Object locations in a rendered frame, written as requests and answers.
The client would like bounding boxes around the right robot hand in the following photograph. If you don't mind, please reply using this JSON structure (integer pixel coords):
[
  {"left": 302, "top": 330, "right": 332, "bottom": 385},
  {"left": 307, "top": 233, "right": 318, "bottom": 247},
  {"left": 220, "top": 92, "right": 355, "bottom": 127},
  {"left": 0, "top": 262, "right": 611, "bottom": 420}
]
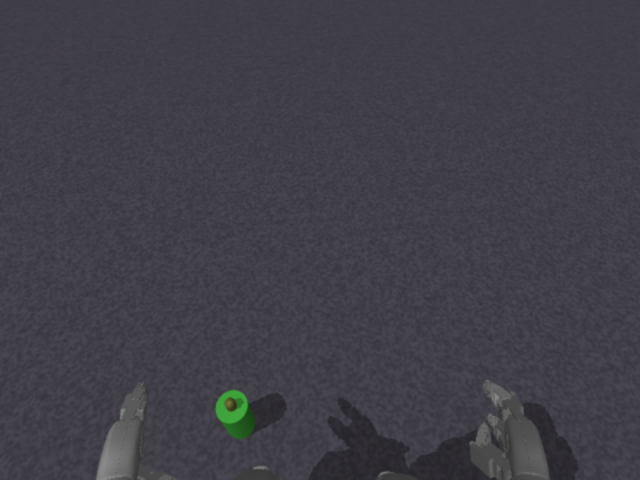
[{"left": 469, "top": 380, "right": 550, "bottom": 480}]

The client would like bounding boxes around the bottle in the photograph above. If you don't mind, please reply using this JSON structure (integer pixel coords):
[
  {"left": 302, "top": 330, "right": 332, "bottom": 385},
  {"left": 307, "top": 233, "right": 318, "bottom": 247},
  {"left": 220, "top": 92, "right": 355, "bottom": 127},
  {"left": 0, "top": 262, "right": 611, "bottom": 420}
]
[{"left": 216, "top": 390, "right": 256, "bottom": 439}]

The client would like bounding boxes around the left robot hand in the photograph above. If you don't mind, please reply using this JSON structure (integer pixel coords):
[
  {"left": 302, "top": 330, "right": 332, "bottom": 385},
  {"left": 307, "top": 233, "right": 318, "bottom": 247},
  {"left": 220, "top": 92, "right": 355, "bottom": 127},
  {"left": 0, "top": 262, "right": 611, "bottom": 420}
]
[{"left": 96, "top": 382, "right": 180, "bottom": 480}]

